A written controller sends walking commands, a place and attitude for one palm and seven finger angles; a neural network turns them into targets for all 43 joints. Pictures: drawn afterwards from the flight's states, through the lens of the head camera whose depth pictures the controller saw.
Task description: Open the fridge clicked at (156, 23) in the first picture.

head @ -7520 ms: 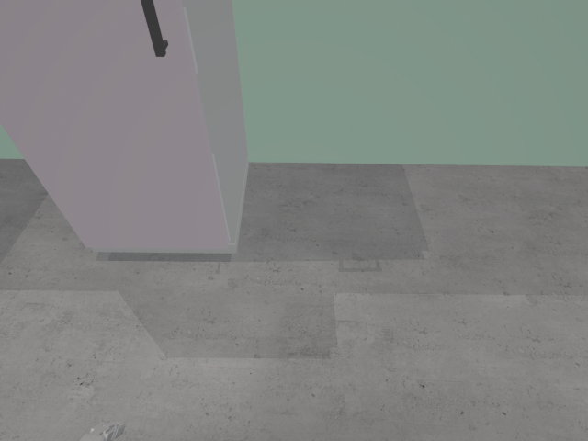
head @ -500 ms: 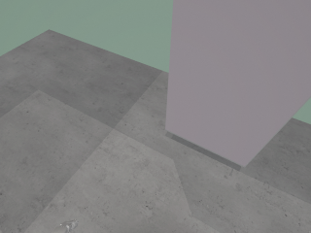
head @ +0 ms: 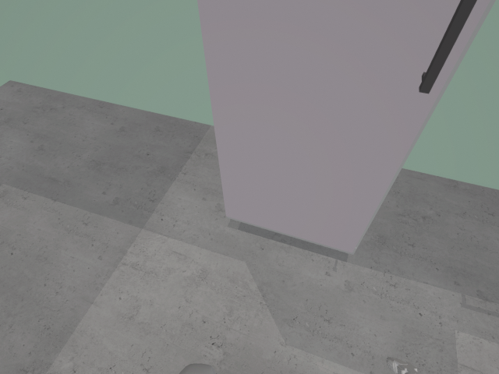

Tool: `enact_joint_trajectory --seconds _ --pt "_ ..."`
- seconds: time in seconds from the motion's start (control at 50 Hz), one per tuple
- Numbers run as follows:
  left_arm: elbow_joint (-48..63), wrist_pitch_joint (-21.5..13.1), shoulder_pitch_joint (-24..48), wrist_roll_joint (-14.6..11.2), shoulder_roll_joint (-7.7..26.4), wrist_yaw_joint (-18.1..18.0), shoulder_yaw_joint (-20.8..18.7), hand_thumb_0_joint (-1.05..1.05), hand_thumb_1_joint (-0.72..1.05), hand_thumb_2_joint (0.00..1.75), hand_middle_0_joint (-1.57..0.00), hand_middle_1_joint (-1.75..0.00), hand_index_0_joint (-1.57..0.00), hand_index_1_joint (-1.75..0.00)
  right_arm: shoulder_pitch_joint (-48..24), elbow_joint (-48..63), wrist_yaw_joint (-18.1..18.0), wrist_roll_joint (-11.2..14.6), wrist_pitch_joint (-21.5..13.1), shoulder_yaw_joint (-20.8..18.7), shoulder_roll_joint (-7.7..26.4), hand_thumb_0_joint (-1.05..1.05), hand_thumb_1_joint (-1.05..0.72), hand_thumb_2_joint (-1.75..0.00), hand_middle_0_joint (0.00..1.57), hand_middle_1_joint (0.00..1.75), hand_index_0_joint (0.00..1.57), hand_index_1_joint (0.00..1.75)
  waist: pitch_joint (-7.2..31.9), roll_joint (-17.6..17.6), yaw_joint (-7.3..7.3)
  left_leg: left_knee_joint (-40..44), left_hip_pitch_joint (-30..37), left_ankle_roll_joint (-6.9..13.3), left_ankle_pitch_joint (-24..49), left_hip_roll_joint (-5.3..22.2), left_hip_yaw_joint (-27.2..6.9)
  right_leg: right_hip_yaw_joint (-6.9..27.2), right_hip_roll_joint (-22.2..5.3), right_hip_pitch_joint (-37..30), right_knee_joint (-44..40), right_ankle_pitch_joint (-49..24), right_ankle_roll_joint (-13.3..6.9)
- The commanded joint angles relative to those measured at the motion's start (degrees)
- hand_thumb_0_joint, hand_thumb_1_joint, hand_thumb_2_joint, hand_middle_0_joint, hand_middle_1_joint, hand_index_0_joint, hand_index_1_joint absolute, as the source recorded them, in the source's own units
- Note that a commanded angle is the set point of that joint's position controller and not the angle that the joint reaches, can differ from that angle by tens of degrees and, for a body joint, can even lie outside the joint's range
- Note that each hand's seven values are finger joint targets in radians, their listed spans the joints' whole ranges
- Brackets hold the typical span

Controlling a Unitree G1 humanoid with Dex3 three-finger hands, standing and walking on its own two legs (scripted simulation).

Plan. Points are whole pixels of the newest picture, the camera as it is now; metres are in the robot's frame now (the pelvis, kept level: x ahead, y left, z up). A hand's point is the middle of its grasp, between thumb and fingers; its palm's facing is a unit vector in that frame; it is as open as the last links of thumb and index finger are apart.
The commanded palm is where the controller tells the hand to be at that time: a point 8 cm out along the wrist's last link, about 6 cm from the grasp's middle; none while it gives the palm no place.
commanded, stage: turn to face it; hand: right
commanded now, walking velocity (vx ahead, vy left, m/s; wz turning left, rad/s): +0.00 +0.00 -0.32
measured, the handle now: (459, 11) +0.67 -0.30 +0.26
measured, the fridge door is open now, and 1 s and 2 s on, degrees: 0 0 0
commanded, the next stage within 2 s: take the last steps up to it in 0.24 s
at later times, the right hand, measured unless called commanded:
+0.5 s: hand out of the picture -0.04 -0.15 -0.16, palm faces +0.26 +0.93 -0.24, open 7.4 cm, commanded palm none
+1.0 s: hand out of the picture +0.09 -0.21 -0.18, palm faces +0.22 +0.96 -0.18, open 7.4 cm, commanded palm none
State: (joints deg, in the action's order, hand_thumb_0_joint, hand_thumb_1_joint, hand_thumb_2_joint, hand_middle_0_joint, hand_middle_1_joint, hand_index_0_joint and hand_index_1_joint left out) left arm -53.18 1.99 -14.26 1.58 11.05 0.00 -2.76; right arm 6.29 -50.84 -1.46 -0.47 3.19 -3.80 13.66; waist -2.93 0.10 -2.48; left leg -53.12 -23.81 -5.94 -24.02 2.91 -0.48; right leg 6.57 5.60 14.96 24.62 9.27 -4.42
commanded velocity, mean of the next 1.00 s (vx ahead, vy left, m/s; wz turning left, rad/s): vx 0.20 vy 0.01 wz -0.08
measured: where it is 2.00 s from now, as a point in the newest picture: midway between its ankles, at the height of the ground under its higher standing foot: outside the picture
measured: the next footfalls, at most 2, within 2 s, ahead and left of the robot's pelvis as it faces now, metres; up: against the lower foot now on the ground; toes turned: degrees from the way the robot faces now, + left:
left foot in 0.16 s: +0.03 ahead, +0.14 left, +0.00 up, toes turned -4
right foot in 0.62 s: -0.03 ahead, -0.11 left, +0.00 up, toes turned -17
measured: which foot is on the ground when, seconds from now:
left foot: up 0.00-0.14, down 0.16-0.62, up 0.64-1.00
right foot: down 0.00-0.16, up 0.18-0.60, down 0.62-1.00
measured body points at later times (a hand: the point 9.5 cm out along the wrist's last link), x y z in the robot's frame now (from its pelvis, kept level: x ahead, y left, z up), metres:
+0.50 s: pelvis -0.02 +0.04 +0.00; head -0.01 +0.06 +0.45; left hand +0.07 +0.29 -0.16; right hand -0.05 -0.20 -0.14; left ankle -0.01 +0.14 -0.74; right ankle -0.08 -0.11 -0.69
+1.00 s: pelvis +0.08 -0.02 -0.01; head +0.09 -0.02 +0.44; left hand +0.05 +0.22 -0.16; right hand +0.08 -0.26 -0.16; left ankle +0.22 +0.09 -0.71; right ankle -0.07 -0.10 -0.74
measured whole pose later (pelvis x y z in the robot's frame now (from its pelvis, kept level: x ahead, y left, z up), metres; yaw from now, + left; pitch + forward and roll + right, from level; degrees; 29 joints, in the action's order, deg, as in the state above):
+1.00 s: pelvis +0.08 -0.02 -0.01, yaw -11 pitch -1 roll -1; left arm -64.3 -2.7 -23.7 1.6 8.4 -1.8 -1.7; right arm 11.9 -60.2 1.1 -0.9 0.8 -3.2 10.8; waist -3.3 -0.9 -0.9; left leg -44.7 -30.6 -1.6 -12.4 5.8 5.6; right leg -5.2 -0.1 -5.3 16.8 20.6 -0.3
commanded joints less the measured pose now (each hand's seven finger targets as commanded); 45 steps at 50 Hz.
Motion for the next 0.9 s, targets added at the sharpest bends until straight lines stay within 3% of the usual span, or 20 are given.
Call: enact_joint_trajectory --seconds 0.0,0.06,0.1,0.12,0.14,0.16,0.18,0.22,0.26,0.36,0.48,0.52,0.56,0.58,0.6,0.62,0.64,0.68,0.74,0.88 --pt "3.02 -0.82 -2.33 0.1 12.04 -0.8 -3.45 0.0 0.9 0.9 -0.2 -0.3 -0.2 -0.3 -0.11 5.08 -0.35 0.13 -1.74 -0.45 3.88 0.0 -0.9 -0.9 0.2 0.3 0.2 0.3 6.92 7.74 0.2 7.57 0.87 1.53 -1.86 -1.47 -0.79 19.87 -16.87 -7.76 -4.57 -17.98 -6.55" --pt "2.65 -0.59 -1.78 -0.07 11.07 -0.57 -3.42 0.0 0.9 0.9 -0.2 -0.3 -0.2 -0.3 3.11 4.17 -0.65 0.35 -2.11 -0.38 4.11 0.0 -0.9 -0.9 0.2 0.3 0.2 0.3 6.83 7.13 1.48 17.67 9.11 2.6 2.95 -3.16 -0.09 19.56 -14.62 -2.97 -3.4 -17.53 -4.84" --pt "2.54 -0.65 -1.05 -0.71 9.5 -0.37 -3.06 0.0 0.9 0.9 -0.2 -0.3 -0.2 -0.3 6.84 3.0 -1.05 0.39 -2.85 -0.62 5.07 0.0 -0.9 -0.9 0.2 0.3 0.2 0.3 7.82 4.81 3.49 32.23 20.42 3.28 12.18 -1.02 -1.15 17.15 -11.53 3.74 0.06 -10.07 -1.28" --pt "2.63 -0.82 -1.57 -1.28 6.85 -0.02 -2.68 0.0 0.9 0.9 -0.2 -0.3 -0.2 -0.3 8.0 2.53 -1.31 -0.17 -3.37 -1.16 8.22 0.0 -0.9 -0.9 0.2 0.3 0.2 0.3 8.1 -3.65 3.62 37.04 26.44 5.96 10.88 7.95 -9.34 10.93 -7.06 11.32 6.86 1.48 2.28" --pt "3.97 -0.89 -1.72 -1.26 4.82 0.07 -2.31 0.0 0.9 0.9 -0.2 -0.3 -0.2 -0.3 7.13 3.14 -1.31 -0.86 -3.46 -1.7 11.55 0.0 -0.9 -0.9 0.2 0.3 0.2 0.3 5.59 -14.11 3.65 39.03 24.7 12.46 12.58 20.89 -20.73 0.0 -0.01 18.45 18.07 18.25 5.74" --pt "3.62 0.17 -1.24 -0.22 7.43 -0.24 -3.25 0.0 0.9 0.9 -0.2 -0.3 -0.2 -0.3 5.59 4.03 -1.31 -0.47 -3.22 -1.93 11.24 0.0 -0.9 -0.9 0.2 0.3 0.2 0.3 4.41 -12.95 3.5 39.64 16.51 15.88 13.63 23.74 -20.58 0.47 -1.51 16.49 28.27 22.51 6.0" --pt "2.62 1.03 -0.41 -0.05 7.4 -0.1 -3.43 0.0 0.9 0.9 -0.2 -0.3 -0.2 -0.3 3.39 4.14 -1.29 -0.38 -3.09 -1.83 9.89 0.0 -0.9 -0.9 0.2 0.3 0.2 0.3 1.51 -10.4 2.59 40.09 10.8 16.22 11.34 20.49 -18.97 0.48 -2.81 15.22 35.49 20.64 5.92" --pt "0.46 1.49 -2.31 -0.13 6.32 0.55 -3.38 0.0 0.9 0.9 -0.2 -0.3 -0.2 -0.3 0.43 3.98 -0.89 -0.39 -3.41 -0.74 6.62 0.0 -0.9 -0.9 0.2 0.3 0.2 0.3 -1.84 -6.15 0.15 38.34 7.68 13.61 13.11 14.1 -9.21 -1.36 -4.32 15.16 42.63 13.71 6.43" --pt "-0.27 1.52 -2.94 -0.22 5.86 0.67 -3.13 0.0 0.9 0.9 -0.2 -0.3 -0.2 -0.3 1.99 3.07 -0.78 -0.43 -3.84 -0.52 5.48 0.0 -0.9 -0.9 0.2 0.3 0.2 0.3 -1.82 -7.84 0.38 37.87 8.54 12.28 16.18 12.48 -5.54 -2.56 -5.21 15.45 43.91 10.82 7.28" --pt "-0.16 1.04 2.04 -0.1 5.22 0.62 -2.32 0.0 0.9 0.9 -0.2 -0.3 -0.2 -0.3 10.26 -0.79 -0.43 -0.94 -4.31 -0.84 6.18 0.0 -0.9 -0.9 0.2 0.3 0.2 0.3 -0.66 -9.74 4.1 38.46 14.46 13.05 13.21 13.58 -6.89 -5.3 -6.85 14.68 34.72 13.12 8.24" --pt "0.69 -1.36 7.53 -0.31 3.55 1.3 -0.84 0.0 0.9 0.9 -0.2 -0.3 -0.2 -0.3 18.43 -6.12 0.4 -1.62 -5.3 -0.89 7.1 0.0 -0.9 -0.9 0.2 0.3 0.2 0.3 0.67 -11.46 7.31 39.59 20.13 14.25 8.84 14.72 -8.84 -9.74 -7.07 10.58 16.64 16.92 6.34" --pt "-0.63 -2.12 4.33 -0.55 2.87 1.04 -0.34 0.0 0.9 0.9 -0.2 -0.3 -0.2 -0.3 17.24 -7.22 0.48 -1.47 -5.23 -0.78 7.07 0.0 -0.9 -0.9 0.2 0.3 0.2 0.3 1.53 -11.24 5.39 37.47 17.72 13.41 9.53 13.38 -6.23 -11.35 -6.28 3.64 8.56 14.55 5.47" --pt "-3.52 -3.01 -1.67 -0.73 3.18 0.47 -0.15 0.0 0.9 0.9 -0.2 -0.3 -0.2 -0.3 15.44 -7.89 0.59 -0.76 -4.84 -0.38 5.34 0.0 -0.9 -0.9 0.2 0.3 0.2 0.3 2.28 -6.88 2.36 32.9 7.69 10.05 3.14 9.56 -2.03 -12.89 -5.5 -12.02 -3.66 6.91 4.81" --pt "-5.03 -3.62 -5.95 -0.69 6.26 -0.18 -0.7 0.0 0.9 0.9 -0.2 -0.3 -0.2 -0.3 14.82 -7.48 0.76 -0.41 -4.58 0.33 2.83 0.0 -0.9 -0.9 0.2 0.3 0.2 0.3 3.63 1.09 0.12 25.35 -1.04 7.85 -0.26 6.52 1.45 -6.36 -11.87 -21.57 -6.32 9.41 3.15" --pt "-6.21 -3.58 -10.79 -0.15 11.76 -0.54 -2.01 0.0 0.9 0.9 -0.2 -0.3 -0.2 -0.3 13.68 -6.03 1.21 -0.48 -4.53 1.15 -0.73 0.0 -0.9 -0.9 0.2 0.3 0.2 0.3 2.8 15.26 -2.21 12.18 -11.47 5.23 -5.25 0.79 8.53 9.55 -24.49 -25.11 -10.41 15.9 -1.54" --pt "-6.4 -3.12 -12.69 -0.05 13.41 -0.68 -2.23 0.0 0.9 0.9 -0.2 -0.3 -0.2 -0.3 9.82 -4.27 1.17 -1.09 -4.62 1.27 0.22 0.0 -0.9 -0.9 0.2 0.3 0.2 0.3 -0.8 15.27 -3.44 3.67 -15.29 5.31 -9.1 0.5 7.43 15.72 -29.32 -20.68 -14.77 21.0 -5.35" --pt "-6.79 -3.24 -11.98 0.12 11.98 -1.16 -1.92 0.0 0.9 0.9 -0.2 -0.3 -0.2 -0.3 6.24 -4.3 1.11 -1.35 -4.09 0.93 0.78 0.0 -0.9 -0.9 0.2 0.3 0.2 0.3 -4.84 15.47 -3.91 -3.13 -16.56 5.36 -7.16 2.07 4.35 15.95 -29.13 -15.18 -17.0 23.11 -5.92" --pt "-5.43 -3.64 -6.44 -0.29 8.16 -1.38 -0.72 0.0 0.9 0.9 -0.2 -0.3 -0.2 -0.3 7.67 -6.15 2.24 -1.24 -4.06 0.55 1.18 0.0 -0.9 -0.9 0.2 0.3 0.2 0.3 -10.47 9.32 -0.5 -7.82 -15.56 5.4 1.13 4.16 2.73 9.04 -25.15 -8.0 -18.19 21.02 -4.84" --pt "-5.18 -5.1 -5.68 -0.66 5.83 -1.69 -0.35 0.0 0.9 0.9 -0.2 -0.3 -0.2 -0.3 12.47 -8.53 2.64 -1.24 -3.76 0.62 -0.34 0.0 -0.9 -0.9 0.2 0.3 0.2 0.3 -6.56 6.95 2.08 -8.63 -13.28 4.12 8.65 3.85 3.59 -0.13 -20.49 -10.31 -16.8 3.99 -3.65" --pt "-8.09 -6.01 -11.02 -0.48 5.83 -2.14 -0.63 0.0 0.9 0.9 -0.2 -0.3 -0.2 -0.3 3.6 -5.14 2.9 -0.74 -3.61 0.48 -0.71 0.0 -0.9 -0.9 0.2 0.3 0.2 0.3 -7.2 5.75 0.86 2.87 -15.25 3.5 11.86 4.72 4.57 -3.92 -21.7 -14.92 -14.08 -13.9 -5.08"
